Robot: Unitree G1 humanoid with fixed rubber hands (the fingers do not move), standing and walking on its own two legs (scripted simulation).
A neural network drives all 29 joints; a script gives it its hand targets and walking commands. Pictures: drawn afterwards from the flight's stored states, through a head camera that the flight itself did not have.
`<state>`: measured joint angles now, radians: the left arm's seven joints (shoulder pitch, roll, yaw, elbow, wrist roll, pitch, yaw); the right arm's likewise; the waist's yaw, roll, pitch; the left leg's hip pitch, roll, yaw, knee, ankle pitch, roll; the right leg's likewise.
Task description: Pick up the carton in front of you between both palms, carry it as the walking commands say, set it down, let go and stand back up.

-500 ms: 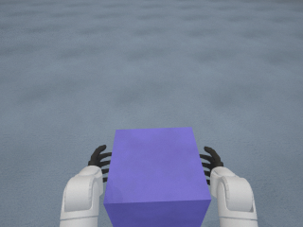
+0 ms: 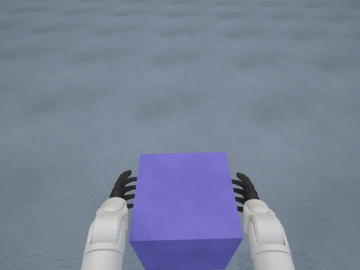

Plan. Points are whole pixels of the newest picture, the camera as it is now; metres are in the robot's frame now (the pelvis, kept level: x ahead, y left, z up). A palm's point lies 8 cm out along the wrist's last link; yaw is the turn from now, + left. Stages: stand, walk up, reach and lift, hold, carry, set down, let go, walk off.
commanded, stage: carry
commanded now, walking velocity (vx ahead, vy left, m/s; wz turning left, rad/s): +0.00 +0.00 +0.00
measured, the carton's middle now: (184, 214) +0.30 +0.00 -0.06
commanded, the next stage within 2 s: hold in 1.12 s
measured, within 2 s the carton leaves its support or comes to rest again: neither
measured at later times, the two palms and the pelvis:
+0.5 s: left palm (112, 218) +0.24 +0.15 +0.04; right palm (256, 220) +0.24 -0.15 +0.04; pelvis -0.04 +0.00 +0.00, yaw +0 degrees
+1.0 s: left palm (109, 223) +0.23 +0.15 +0.04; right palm (256, 225) +0.23 -0.14 +0.04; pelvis -0.05 +0.00 +0.00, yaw +0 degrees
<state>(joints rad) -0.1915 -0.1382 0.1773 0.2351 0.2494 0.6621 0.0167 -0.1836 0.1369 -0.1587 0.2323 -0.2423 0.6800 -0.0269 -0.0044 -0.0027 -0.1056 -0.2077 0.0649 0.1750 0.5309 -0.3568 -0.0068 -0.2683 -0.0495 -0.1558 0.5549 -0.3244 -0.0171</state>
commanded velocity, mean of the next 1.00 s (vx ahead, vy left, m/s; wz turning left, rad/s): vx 0.00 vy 0.00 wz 0.00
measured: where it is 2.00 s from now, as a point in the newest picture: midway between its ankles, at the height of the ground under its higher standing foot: outside the picture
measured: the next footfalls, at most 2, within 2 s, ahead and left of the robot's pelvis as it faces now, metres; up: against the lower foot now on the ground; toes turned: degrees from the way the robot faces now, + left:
none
